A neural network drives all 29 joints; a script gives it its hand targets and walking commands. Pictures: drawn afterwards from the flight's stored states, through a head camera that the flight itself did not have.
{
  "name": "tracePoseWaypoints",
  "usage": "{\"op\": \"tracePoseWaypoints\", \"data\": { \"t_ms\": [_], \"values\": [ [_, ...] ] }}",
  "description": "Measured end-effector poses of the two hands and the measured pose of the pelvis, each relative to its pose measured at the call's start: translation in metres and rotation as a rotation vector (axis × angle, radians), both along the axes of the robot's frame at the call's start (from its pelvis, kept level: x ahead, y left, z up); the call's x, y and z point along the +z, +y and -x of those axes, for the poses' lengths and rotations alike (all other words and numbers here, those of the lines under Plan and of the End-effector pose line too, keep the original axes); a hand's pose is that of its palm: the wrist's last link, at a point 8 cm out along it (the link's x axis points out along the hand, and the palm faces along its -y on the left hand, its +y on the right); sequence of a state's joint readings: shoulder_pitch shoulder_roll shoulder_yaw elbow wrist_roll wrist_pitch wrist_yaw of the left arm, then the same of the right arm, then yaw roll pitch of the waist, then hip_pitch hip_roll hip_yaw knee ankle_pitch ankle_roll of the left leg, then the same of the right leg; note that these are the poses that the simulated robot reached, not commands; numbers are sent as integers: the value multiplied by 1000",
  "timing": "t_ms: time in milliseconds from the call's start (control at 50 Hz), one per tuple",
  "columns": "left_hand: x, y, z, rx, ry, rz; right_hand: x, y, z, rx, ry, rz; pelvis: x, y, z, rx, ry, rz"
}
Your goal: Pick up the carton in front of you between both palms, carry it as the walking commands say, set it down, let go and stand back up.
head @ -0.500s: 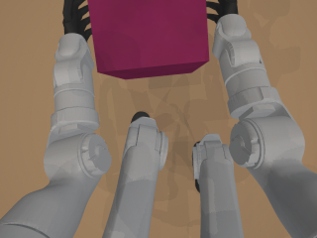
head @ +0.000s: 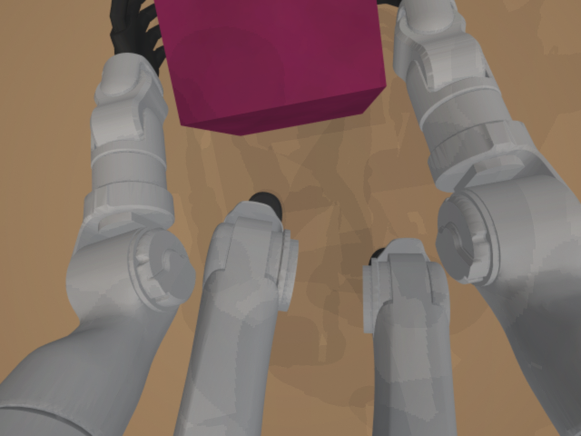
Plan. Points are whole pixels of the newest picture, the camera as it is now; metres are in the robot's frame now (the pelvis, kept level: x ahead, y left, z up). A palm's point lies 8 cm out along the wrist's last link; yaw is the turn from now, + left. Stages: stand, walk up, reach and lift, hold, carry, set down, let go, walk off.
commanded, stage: set down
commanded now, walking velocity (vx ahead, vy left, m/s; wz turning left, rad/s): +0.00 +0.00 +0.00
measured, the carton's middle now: (279, 39) +0.51 +0.15 -0.25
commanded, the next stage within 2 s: none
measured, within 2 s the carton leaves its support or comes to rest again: rests again in 0.26 s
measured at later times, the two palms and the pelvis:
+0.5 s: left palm (147, 61) +0.45 +0.29 -0.19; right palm (414, 8) +0.55 +0.00 -0.19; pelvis +0.00 +0.00 -0.01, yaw +1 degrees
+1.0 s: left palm (126, 78) +0.43 +0.33 -0.22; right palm (428, 16) +0.55 -0.02 -0.22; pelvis -0.01 +0.00 -0.02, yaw +1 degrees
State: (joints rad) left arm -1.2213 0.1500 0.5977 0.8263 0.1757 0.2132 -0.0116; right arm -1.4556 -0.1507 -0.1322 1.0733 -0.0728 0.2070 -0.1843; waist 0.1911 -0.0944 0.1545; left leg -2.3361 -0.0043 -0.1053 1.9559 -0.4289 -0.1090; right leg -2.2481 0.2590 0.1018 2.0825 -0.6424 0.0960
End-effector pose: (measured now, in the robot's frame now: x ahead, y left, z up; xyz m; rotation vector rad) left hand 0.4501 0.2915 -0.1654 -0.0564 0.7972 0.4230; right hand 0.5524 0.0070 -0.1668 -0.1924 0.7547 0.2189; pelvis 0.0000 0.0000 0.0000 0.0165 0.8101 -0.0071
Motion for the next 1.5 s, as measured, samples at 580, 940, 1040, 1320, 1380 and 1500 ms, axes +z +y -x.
{"op": "tracePoseWaypoints", "data": {
  "t_ms": [580,940,1040,1320,1380,1500],
  "values": [
    [-24,2,1,-54,14,30,-25,-6,3,58,17,-27,-13,-2,5,0,-57,-13],
    [-49,25,19,31,39,-18,-45,-19,0,60,-25,-21,-17,1,12,10,-118,-13],
    [-50,50,21,70,6,-44,-53,-28,-2,46,-40,-13,-19,7,13,16,-128,-10],
    [24,56,2,66,-167,-16,31,-9,-15,28,-157,1,0,14,14,62,-149,23],
    [48,58,8,73,-160,-14,57,-6,-18,16,-137,12,15,14,12,71,-127,28],
    [89,61,14,74,-155,-23,100,-4,-25,2,-119,11,43,14,5,85,-68,38]
  ]
}}
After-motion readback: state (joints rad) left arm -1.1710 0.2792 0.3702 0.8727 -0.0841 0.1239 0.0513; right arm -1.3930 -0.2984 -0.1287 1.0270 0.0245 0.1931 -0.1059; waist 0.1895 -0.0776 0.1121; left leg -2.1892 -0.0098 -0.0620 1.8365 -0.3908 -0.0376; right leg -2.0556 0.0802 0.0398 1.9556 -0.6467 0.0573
